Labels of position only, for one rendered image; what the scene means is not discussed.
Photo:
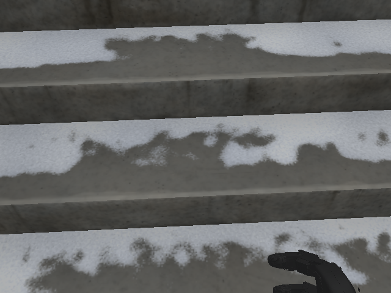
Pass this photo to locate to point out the right robot hand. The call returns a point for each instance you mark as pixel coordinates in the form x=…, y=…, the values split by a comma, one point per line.
x=329, y=276

